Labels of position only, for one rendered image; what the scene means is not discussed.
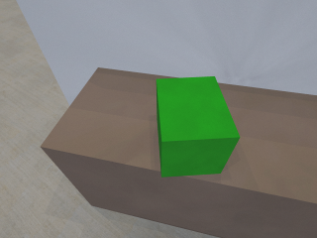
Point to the carton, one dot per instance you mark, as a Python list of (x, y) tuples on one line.
[(196, 132)]

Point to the pedestal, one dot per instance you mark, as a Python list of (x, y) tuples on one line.
[(107, 144)]

